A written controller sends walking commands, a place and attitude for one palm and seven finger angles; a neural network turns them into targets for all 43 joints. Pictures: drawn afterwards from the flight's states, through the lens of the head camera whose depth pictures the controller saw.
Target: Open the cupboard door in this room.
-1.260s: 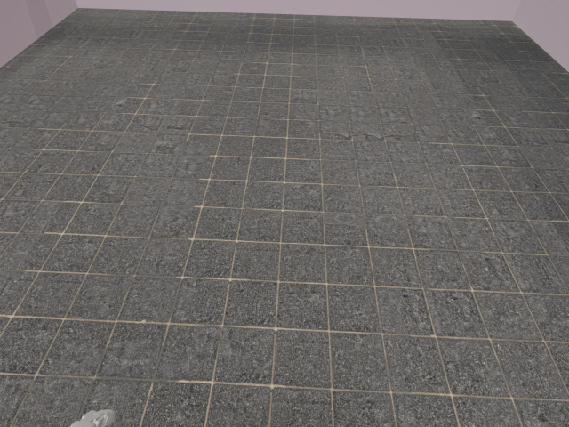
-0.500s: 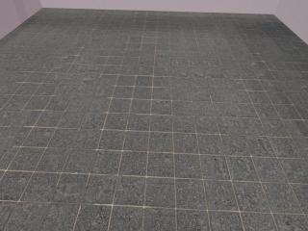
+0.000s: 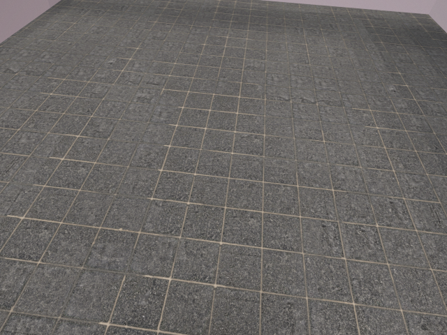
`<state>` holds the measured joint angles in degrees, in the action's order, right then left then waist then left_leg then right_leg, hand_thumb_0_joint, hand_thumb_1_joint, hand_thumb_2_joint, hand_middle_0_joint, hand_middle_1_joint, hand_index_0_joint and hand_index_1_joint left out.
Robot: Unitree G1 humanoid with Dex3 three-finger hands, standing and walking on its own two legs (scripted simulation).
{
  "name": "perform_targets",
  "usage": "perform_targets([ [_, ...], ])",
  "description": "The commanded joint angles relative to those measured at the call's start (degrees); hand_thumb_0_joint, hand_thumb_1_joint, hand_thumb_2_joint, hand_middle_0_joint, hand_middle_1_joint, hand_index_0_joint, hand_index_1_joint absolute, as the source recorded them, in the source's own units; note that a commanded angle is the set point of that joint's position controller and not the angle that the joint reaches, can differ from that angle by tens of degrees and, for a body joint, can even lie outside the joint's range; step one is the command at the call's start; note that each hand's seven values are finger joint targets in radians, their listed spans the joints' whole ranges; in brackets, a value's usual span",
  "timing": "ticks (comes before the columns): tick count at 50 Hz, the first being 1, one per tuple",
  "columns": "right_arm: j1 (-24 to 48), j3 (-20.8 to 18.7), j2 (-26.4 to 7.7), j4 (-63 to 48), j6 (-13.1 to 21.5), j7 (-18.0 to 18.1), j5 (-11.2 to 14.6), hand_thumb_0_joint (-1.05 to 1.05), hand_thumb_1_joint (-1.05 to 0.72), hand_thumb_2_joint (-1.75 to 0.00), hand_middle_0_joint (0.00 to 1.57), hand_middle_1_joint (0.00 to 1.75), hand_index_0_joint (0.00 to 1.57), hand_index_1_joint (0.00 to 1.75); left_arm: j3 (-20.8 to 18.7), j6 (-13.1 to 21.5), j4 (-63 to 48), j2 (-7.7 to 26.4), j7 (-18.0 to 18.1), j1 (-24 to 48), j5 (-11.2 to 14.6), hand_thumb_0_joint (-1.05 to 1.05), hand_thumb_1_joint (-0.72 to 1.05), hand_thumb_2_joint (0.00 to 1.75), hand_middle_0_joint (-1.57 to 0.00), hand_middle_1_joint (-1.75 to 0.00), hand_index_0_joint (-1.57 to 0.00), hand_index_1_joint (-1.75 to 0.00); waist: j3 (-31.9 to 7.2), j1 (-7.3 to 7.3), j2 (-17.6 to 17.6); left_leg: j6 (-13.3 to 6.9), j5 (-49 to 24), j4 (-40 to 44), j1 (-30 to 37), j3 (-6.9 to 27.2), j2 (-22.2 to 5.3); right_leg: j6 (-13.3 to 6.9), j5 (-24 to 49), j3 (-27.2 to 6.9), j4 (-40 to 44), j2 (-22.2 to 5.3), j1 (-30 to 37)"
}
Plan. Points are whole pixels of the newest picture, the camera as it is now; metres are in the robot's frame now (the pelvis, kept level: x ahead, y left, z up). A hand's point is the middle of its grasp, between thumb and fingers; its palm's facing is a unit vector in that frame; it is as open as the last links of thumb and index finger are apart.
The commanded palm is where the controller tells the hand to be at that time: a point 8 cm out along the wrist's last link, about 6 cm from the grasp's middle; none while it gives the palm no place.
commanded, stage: turn or walk to find it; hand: left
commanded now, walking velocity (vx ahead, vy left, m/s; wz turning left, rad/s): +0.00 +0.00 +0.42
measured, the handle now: out of the picture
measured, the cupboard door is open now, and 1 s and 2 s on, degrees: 0 0 0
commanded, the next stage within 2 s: stand and wait in 1.96 s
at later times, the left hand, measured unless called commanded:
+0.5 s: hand out of the picture -0.03 +0.17 -0.15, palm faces +0.23 -0.93 -0.28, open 7.4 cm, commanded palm none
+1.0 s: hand out of the picture -0.10 +0.21 -0.15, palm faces +0.46 -0.85 -0.25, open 7.4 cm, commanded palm none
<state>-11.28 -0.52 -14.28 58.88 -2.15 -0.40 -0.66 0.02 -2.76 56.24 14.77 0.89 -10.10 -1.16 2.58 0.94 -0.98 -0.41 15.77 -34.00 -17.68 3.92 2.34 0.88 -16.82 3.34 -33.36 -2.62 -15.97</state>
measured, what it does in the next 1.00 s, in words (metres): steps on the spot, turning left: right foot, then left foot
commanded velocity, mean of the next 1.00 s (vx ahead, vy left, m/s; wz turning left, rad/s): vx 0.00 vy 0.00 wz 0.42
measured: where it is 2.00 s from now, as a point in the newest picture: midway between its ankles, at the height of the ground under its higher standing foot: outside the picture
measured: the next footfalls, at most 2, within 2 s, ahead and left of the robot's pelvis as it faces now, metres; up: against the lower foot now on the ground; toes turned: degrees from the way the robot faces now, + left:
right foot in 0.28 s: +0.01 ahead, -0.13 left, +0.00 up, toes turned +6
left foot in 0.68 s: -0.07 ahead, +0.11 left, +0.00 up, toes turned +24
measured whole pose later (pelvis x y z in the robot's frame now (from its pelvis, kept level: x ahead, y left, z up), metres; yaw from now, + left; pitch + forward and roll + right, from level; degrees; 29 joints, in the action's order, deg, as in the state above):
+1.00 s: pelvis -0.08 -0.01 +0.01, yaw +26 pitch -1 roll +0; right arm -10.5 -1.9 -10.8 54.5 -1.8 0.3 -1.1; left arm -3.0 -3.6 53.2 13.4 0.8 -11.4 -0.9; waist 3.5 0.6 -0.5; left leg -1.8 13.2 -27.7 -13.6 1.9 2.2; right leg 3.9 -25.2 2.1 -48.4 -3.4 -21.4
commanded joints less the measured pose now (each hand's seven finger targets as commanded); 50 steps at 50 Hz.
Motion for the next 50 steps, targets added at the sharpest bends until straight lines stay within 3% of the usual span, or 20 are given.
perform_targets([
  [1,-3.13,-3.64,-11.93,-5.19,1.55,0.66,-0.64,0.00,-0.90,-0.90,0.20,0.30,0.20,0.30,-2.74,1.16,-6.49,6.79,1.17,1.48,0.48,0.00,0.90,0.90,-0.20,-0.30,-0.20,-0.30,-3.67,0.70,13.54,-8.60,-18.62,15.45,2.12,23.43,-16.06,1.21,-8.94,0.44,-13.08,1.50,-5.78],
  [2,-4.01,-4.01,-12.19,-5.56,1.74,1.02,-0.43,0.00,-0.90,-0.90,0.20,0.30,0.20,0.30,-2.77,1.25,-7.05,6.83,1.33,1.44,0.46,0.00,0.90,0.90,-0.20,-0.30,-0.20,-0.30,-3.83,0.81,13.95,-11.68,-23.53,16.14,4.67,25.93,-17.90,1.02,-14.71,-2.50,-19.47,1.06,-9.01],
  [4,-3.41,-4.21,-11.37,-5.99,1.62,1.63,-0.55,0.00,-0.90,-0.90,0.20,0.30,0.20,0.30,-3.07,1.49,-6.89,5.74,1.33,0.68,0.64,0.00,0.90,0.90,-0.20,-0.30,-0.20,-0.30,-5.61,0.17,10.86,-12.63,-27.91,13.06,7.09,23.41,-16.74,1.01,-14.79,-5.19,-22.38,0.47,-10.16],
  [9,-3.61,-5.07,-10.25,-6.70,1.04,1.76,-0.68,0.00,-0.90,-0.90,0.20,0.30,0.20,0.30,-3.05,1.80,-6.96,2.85,0.99,-1.83,1.17,0.00,0.90,0.90,-0.20,-0.30,-0.20,-0.30,-8.47,0.15,9.72,-10.20,-29.74,10.25,9.14,20.02,-12.39,1.63,-10.37,-3.15,-8.46,2.94,-4.07],
  [12,-2.15,-5.30,-9.22,-7.66,0.56,1.29,-0.22,0.00,-0.90,-0.90,0.20,0.30,0.20,0.30,-3.57,2.11,-6.10,3.60,1.22,-6.09,1.12,0.00,0.90,0.90,-0.20,-0.30,-0.20,-0.30,-7.87,-1.76,8.78,-6.61,-20.14,8.29,1.61,19.00,-8.89,1.54,-0.11,-2.58,6.62,3.05,7.05],
  [13,-1.31,-5.15,-7.34,-8.40,0.48,1.03,0.16,0.00,-0.90,-0.90,0.20,0.30,0.20,0.30,-4.19,2.40,-5.59,5.67,1.50,-8.14,0.72,0.00,0.90,0.90,-0.20,-0.30,-0.20,-0.30,-7.36,-2.75,4.26,-3.84,-10.21,4.09,-6.55,16.15,-6.16,0.48,2.35,-6.27,12.44,-1.82,14.44],
  [14,-1.63,-4.77,-3.73,-9.92,0.38,0.72,0.37,0.00,-0.90,-0.90,0.20,0.30,0.20,0.30,-5.31,2.78,-5.98,10.54,1.86,-8.48,-0.28,0.00,0.90,0.90,-0.20,-0.30,-0.20,-0.30,-5.35,-2.70,-11.26,0.74,5.56,-8.23,-17.92,4.76,1.33,-4.85,0.46,-21.57,17.85,-16.51,18.05],
  [15,0.75,-5.44,-5.29,-10.63,0.11,0.69,-0.45,0.00,-0.90,-0.90,0.20,0.30,0.20,0.30,-5.22,2.68,-7.17,11.87,1.71,-6.83,-0.14,0.00,0.90,0.90,-0.20,-0.30,-0.20,-0.30,-2.54,-3.62,-12.85,1.81,14.43,-19.88,-17.37,1.28,1.49,-9.52,2.32,-25.21,19.91,-24.06,8.07],
  [16,2.10,-5.82,-5.64,-9.93,-0.66,0.34,-0.67,0.00,-0.90,-0.90,0.20,0.30,0.20,0.30,-5.07,2.91,-7.58,10.05,1.86,-4.97,-0.09,0.00,0.90,0.90,-0.20,-0.30,-0.20,-0.30,0.50,-2.75,-11.60,1.41,13.13,-26.75,-15.15,3.01,-0.79,-9.80,0.31,-23.92,20.80,-21.68,0.31],
  [18,-1.03,-5.66,-4.37,-7.47,-1.08,-0.38,-0.56,0.00,-0.90,-0.90,0.20,0.30,0.20,0.30,-4.12,2.97,-8.34,7.50,1.67,-0.45,-0.19,0.00,0.90,0.90,-0.20,-0.30,-0.20,-0.30,2.47,0.63,-7.05,1.98,7.24,-33.90,-14.07,0.58,-2.19,-8.69,5.43,-13.85,17.94,-15.89,-1.17],
  [21,-1.14,-5.11,-3.85,-6.87,-1.17,-0.53,-0.45,0.00,-0.90,-0.90,0.20,0.30,0.20,0.30,-3.87,3.29,-7.92,6.79,1.49,-2.65,-0.26,0.00,0.90,0.90,-0.20,-0.30,-0.20,-0.30,1.27,-0.13,-8.19,3.36,5.06,-33.56,-13.99,-2.52,-2.80,-8.57,11.01,-8.11,16.01,-14.02,2.55],
  [28,5.52,-3.71,-2.63,-8.60,-0.35,-0.58,0.26,0.00,-0.90,-0.90,0.20,0.30,0.20,0.30,-5.10,2.82,-5.47,10.46,1.30,-8.68,-0.96,0.00,0.90,0.90,-0.20,-0.30,-0.20,-0.30,-1.31,-3.89,-10.52,3.22,11.47,-12.49,-6.80,-7.47,-3.02,-9.90,25.37,-5.11,10.79,-16.93,8.89],
  [32,-0.35,-3.67,-4.42,-7.09,0.72,-0.30,0.33,0.00,-0.90,-0.90,0.20,0.30,0.20,0.30,-5.24,2.29,-4.80,10.26,1.06,-6.91,-0.19,0.00,0.90,0.90,-0.20,-0.30,-0.20,-0.30,-5.90,-0.54,-8.05,1.82,-2.29,9.08,7.18,-8.53,-2.84,-3.99,27.34,0.52,0.47,-14.38,6.30],
  [33,-2.72,-4.57,-8.64,-6.76,1.41,-0.17,-0.09,0.00,-0.90,-0.90,0.20,0.30,0.20,0.30,-4.98,1.93,-5.87,7.90,0.88,-7.63,0.22,0.00,0.90,0.90,-0.20,-0.30,-0.20,-0.30,-8.79,0.62,2.32,-0.93,-14.82,12.87,16.92,-0.10,-10.44,-0.36,15.69,4.26,-8.28,-10.59,-2.43],
  [34,-4.68,-5.72,-14.03,-6.69,1.51,0.05,-0.25,0.00,-0.90,-0.90,0.20,0.30,0.20,0.30,-3.93,1.69,-8.04,4.14,0.44,-6.90,0.26,0.00,0.90,0.90,-0.20,-0.30,-0.20,-0.30,-7.96,1.23,17.94,-8.26,-38.61,12.88,22.10,16.31,-24.60,3.44,-17.20,5.65,-19.38,-3.91,-16.62],
  [35,-7.37,-5.97,-13.95,-5.49,1.35,0.57,-0.17,0.00,-0.90,-0.90,0.20,0.30,0.20,0.30,-3.57,0.86,-8.67,4.79,0.92,-2.49,-0.23,0.00,0.90,0.90,-0.20,-0.30,-0.20,-0.30,-7.48,3.36,13.42,-11.84,-38.86,13.29,17.23,15.18,-25.66,2.90,-20.23,0.55,-26.43,-3.52,-15.44],
  [37,-2.83,-5.14,-10.89,-5.95,1.46,1.50,-0.35,0.00,-0.90,-0.90,0.20,0.30,0.20,0.30,-4.08,0.68,-7.44,4.88,0.65,-0.10,0.14,0.00,0.90,0.90,-0.20,-0.30,-0.20,-0.30,-4.13,1.62,12.52,-10.89,-31.46,13.50,11.94,11.99,-20.79,3.03,-13.51,-2.81,-30.92,-4.15,-16.69],
  [40,1.19,-4.34,-9.06,-7.46,1.87,1.65,-0.30,0.00,-0.90,-0.90,0.20,0.30,0.20,0.30,-4.10,0.76,-5.44,4.06,-0.02,-3.53,0.27,0.00,0.90,0.90,-0.20,-0.30,-0.20,-0.30,-3.62,-0.49,9.91,-9.07,-30.55,13.34,11.11,6.28,-15.69,3.65,-8.17,-1.61,-28.26,-3.11,-13.92],
  [46,-0.74,-4.95,-9.20,-7.45,1.30,1.45,-0.64,0.00,-0.90,-0.90,0.20,0.30,0.20,0.30,-4.10,0.56,-6.85,2.92,0.20,-1.07,0.44,0.00,0.90,0.90,-0.20,-0.30,-0.20,-0.30,-2.35,0.77,8.86,-10.06,-22.61,14.80,8.70,11.08,-15.40,3.60,-8.67,-1.54,-17.84,-1.22,-9.53],
  [50,0.33,-5.37,-9.35,-8.22,0.83,1.20,-0.89,0.00,-0.90,-0.90,0.20,0.30,0.20,0.30,-4.05,1.12,-7.11,2.25,0.55,-3.06,0.70,0.00,0.90,0.90,-0.20,-0.30,-0.20,-0.30,-3.22,-0.29,9.25,-9.66,-21.14,13.37,5.48,14.32,-14.64,2.69,-7.49,-1.26,-7.69,0.56,-2.67],
])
